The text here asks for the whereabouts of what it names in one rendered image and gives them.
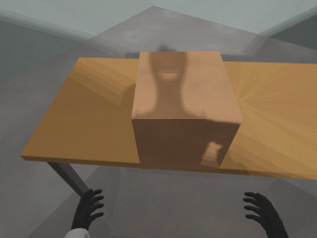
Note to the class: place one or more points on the left robot forearm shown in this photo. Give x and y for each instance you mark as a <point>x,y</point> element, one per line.
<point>77,233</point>

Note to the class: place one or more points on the table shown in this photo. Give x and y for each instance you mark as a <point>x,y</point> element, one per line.
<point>90,121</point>

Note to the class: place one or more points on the robot left hand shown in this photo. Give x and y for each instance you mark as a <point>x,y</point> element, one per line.
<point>82,218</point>

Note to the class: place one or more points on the robot right hand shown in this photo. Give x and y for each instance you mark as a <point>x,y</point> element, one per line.
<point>268,217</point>

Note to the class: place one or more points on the carton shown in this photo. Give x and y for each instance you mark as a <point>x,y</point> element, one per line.
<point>185,113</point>

